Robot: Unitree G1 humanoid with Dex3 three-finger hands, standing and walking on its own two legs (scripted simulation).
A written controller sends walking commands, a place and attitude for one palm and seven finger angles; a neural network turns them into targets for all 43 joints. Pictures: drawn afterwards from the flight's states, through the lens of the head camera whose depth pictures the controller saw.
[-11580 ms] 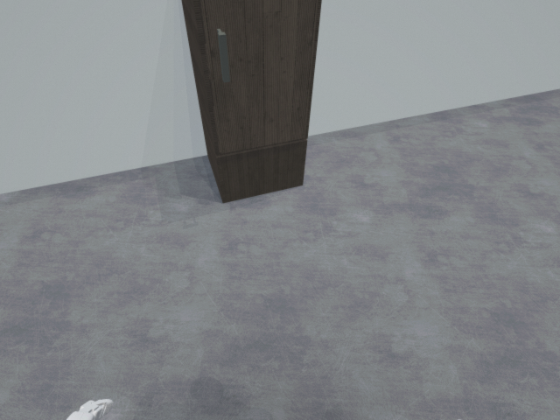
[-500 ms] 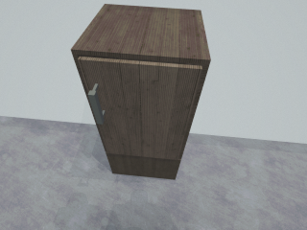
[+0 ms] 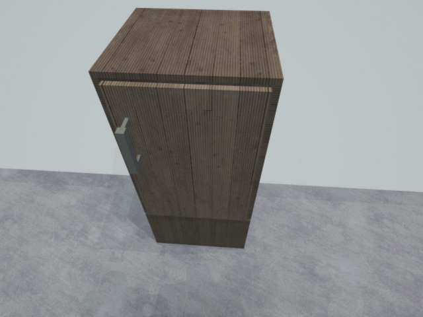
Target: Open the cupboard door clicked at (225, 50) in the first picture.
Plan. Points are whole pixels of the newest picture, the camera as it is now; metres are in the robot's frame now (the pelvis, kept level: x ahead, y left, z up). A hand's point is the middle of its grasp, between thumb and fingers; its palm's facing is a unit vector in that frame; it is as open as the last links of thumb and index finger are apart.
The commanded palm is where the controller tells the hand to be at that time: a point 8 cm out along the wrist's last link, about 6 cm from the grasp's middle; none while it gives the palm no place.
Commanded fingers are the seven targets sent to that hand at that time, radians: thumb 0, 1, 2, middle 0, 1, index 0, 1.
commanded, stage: look again from close up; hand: left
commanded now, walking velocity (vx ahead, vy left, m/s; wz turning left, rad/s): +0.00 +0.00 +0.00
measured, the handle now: (130, 146) +0.52 +0.24 -0.02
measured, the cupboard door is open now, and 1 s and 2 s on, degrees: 0 0 0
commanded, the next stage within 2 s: raise the hand with hooked fingers in 0.36 s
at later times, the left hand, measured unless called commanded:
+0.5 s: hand out of the picture -0.04 +0.20 -0.17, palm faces +0.06 -0.98 -0.18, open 7.4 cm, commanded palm +0.05 +0.25 -0.07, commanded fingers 0.00 0.83 0.87 -0.20 -0.34 -0.20 -0.34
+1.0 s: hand out of the picture +0.07 +0.23 -0.06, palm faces +0.12 -0.99 -0.02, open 9.3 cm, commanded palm +0.09 +0.28 -0.04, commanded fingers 0.00 0.25 0.62 -0.25 -0.72 -0.25 -0.72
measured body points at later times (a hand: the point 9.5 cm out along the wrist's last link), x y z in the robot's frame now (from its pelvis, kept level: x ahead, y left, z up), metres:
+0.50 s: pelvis -0.05 +0.03 +0.00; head -0.05 +0.04 +0.45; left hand -0.04 +0.25 -0.15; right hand -0.02 -0.21 -0.14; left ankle +0.00 +0.11 -0.73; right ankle -0.05 -0.10 -0.73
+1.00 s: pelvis -0.09 +0.02 -0.10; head -0.06 +0.06 +0.35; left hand +0.06 +0.28 -0.06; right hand +0.14 -0.20 -0.12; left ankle +0.00 +0.11 -0.73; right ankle -0.05 -0.10 -0.73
